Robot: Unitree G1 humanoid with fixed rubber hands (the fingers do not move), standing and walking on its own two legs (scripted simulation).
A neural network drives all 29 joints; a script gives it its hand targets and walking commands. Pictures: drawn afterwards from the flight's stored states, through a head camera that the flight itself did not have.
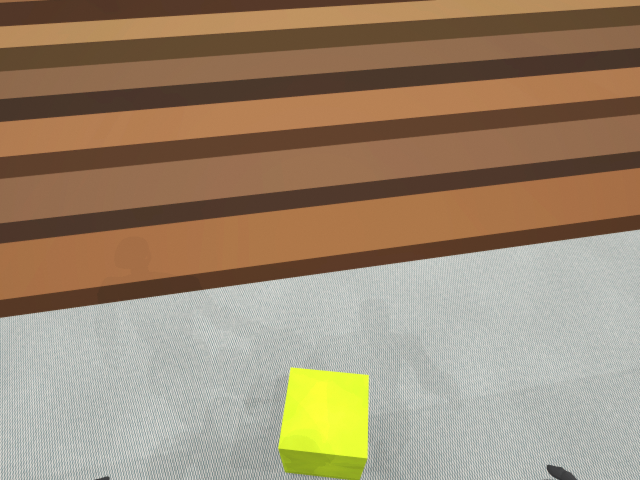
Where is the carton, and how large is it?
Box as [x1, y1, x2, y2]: [278, 368, 368, 479]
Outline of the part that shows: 291,368 278,446 285,471 347,479 359,479 367,458 368,375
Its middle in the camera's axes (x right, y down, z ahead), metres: +0.02 +0.50 +1.07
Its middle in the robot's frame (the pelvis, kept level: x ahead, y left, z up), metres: +0.39 -0.01 -0.66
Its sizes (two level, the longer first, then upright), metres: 0.210 0.200 0.250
